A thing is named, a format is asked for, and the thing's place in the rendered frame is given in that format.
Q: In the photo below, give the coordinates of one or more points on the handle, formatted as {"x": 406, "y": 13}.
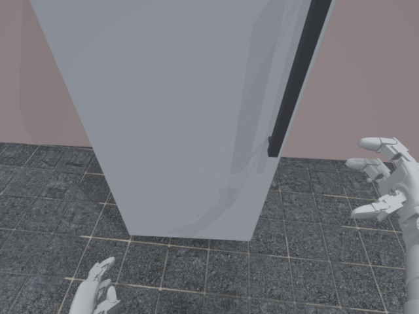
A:
{"x": 311, "y": 31}

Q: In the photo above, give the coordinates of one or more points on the right robot forearm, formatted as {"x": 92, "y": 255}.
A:
{"x": 409, "y": 223}

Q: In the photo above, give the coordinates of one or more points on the right robot hand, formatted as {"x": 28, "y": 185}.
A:
{"x": 405, "y": 178}

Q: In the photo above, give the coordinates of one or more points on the left robot hand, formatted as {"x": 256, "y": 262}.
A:
{"x": 89, "y": 293}

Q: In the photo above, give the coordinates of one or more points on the fridge door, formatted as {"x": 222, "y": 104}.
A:
{"x": 178, "y": 99}

